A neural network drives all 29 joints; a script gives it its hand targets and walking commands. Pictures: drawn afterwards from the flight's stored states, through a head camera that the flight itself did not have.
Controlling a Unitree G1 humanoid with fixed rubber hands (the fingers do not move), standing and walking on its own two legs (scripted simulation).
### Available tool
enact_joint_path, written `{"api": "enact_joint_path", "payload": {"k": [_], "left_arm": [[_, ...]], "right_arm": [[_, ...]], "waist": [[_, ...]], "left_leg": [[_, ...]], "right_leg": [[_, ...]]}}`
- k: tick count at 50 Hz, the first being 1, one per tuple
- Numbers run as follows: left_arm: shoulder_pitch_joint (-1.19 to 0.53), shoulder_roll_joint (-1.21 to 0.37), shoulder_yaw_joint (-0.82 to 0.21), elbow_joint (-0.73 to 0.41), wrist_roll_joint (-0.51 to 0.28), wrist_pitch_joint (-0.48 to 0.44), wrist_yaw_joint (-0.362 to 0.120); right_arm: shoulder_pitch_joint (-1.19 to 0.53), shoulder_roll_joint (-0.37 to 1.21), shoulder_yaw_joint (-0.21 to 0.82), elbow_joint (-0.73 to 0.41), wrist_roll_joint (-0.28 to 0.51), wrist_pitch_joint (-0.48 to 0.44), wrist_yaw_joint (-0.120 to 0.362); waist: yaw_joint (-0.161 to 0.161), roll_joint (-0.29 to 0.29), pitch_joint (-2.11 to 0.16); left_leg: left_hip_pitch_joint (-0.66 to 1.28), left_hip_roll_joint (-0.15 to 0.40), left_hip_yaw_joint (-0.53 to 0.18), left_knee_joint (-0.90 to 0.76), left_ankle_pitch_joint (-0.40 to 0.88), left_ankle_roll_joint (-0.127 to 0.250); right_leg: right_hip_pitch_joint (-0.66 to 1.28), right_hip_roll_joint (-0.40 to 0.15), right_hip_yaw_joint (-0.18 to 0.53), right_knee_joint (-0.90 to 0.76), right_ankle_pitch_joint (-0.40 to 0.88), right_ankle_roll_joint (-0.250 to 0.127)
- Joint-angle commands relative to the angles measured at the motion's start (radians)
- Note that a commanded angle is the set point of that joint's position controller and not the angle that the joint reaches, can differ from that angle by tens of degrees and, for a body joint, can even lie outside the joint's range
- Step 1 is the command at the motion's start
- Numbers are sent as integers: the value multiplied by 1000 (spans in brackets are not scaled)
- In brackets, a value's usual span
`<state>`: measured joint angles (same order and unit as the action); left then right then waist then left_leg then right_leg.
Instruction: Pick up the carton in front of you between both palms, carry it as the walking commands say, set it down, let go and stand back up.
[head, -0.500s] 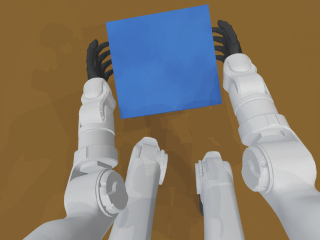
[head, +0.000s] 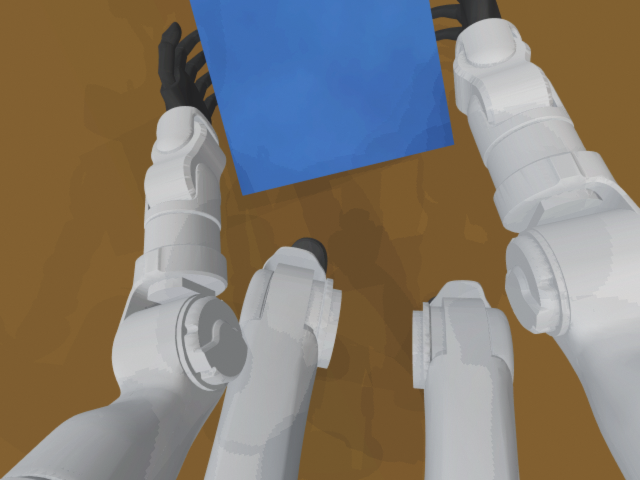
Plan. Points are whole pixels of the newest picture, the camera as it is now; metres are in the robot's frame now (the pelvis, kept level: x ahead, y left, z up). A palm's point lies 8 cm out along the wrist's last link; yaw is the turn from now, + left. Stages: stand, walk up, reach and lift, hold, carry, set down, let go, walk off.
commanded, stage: set down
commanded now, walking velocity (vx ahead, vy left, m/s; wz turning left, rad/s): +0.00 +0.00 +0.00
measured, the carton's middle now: (332, 89) +0.50 +0.10 -0.25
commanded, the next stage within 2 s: none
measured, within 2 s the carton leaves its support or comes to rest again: rests again in 0.32 s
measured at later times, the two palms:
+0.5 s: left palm (198, 113) +0.45 +0.24 -0.18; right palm (471, 42) +0.55 -0.04 -0.19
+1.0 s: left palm (196, 115) +0.45 +0.25 -0.19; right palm (473, 42) +0.55 -0.05 -0.20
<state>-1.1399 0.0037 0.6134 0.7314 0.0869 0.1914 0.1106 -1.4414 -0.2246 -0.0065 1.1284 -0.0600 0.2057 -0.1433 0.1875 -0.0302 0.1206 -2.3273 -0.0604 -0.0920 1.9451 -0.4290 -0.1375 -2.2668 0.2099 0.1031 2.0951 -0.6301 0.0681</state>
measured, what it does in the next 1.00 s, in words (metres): stands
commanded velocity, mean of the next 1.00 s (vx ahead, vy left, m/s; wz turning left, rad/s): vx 0.00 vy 0.00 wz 0.00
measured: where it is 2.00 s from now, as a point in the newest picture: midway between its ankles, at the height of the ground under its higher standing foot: (368, 344)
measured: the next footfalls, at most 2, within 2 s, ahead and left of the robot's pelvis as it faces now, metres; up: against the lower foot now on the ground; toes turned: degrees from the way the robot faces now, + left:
none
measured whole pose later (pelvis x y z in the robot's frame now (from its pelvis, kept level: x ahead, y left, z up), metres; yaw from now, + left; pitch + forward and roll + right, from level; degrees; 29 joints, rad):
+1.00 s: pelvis -0.01 +0.00 -0.02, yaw +1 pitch +42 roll +5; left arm -1.26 0.13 0.61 1.06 0.09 0.05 0.02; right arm -1.50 -0.28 -0.01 1.24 -0.10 0.11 -0.02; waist 0.19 0.00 0.24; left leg -2.32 -0.02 -0.05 2.02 -0.44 -0.12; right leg -2.28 0.13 0.07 2.18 -0.63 0.02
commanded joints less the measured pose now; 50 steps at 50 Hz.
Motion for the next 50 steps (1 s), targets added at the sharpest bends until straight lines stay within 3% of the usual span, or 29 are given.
{"api": "enact_joint_path", "payload": {"k": [1, 6, 19, 31, 39, 43, 46, 50], "left_arm": [[-613, -645, -397, -18, -41, -18, -256], [-598, -625, -362, 7, -17, -33, -258], [-590, -555, -328, 90, -43, -76, -247], [-571, -461, -271, 157, -21, -90, -241], [-523, -373, -211, 208, 9, -92, -231], [-499, -342, -184, 230, 16, -100, -222], [-449, -270, -144, 262, 19, -117, -201], [-253, 136, -47, 344, -23, -181, -92]], "right_arm": [[-448, 882, 170, -150, 60, -69, 227], [-435, 852, 142, -108, 53, -80, 231], [-476, 749, 158, -106, 63, -121, 222], [-376, 641, 80, -5, -20, -114, 237], [-336, 537, 41, 46, -61, -107, 245], [-350, 481, 40, 44, -61, -109, 241], [-367, 376, 41, 32, -48, -117, 222], [-313, -74, 41, 9, 5, -138, 120]], "waist": [[87, -217, -1090], [90, -190, -1032], [73, -182, -928], [19, -146, -770], [0, -149, -674], [6, -152, -668], [21, -156, -680], [48, -147, -702]], "left_leg": [[650, -24, 239, -32, 363, 48], [617, -22, 233, -24, 365, 51], [548, -18, 210, 14, 358, 56], [483, -22, 185, 27, 285, 64], [435, -20, 171, 27, 215, 72], [428, -14, 173, 31, 204, 71], [439, -3, 183, 33, 209, 65], [481, 35, 201, 33, 232, 42]], "right_leg": [[405, -34, -121, -241, 326, -51], [361, -34, -107, -231, 328, -59], [326, -50, -84, -201, 332, -70], [243, -62, -75, -187, 260, -84], [218, -74, -66, -187, 202, -90], [239, -84, -62, -185, 202, -85], [271, -98, -57, -182, 211, -76], [355, -144, -33, -180, 231, -53]]}}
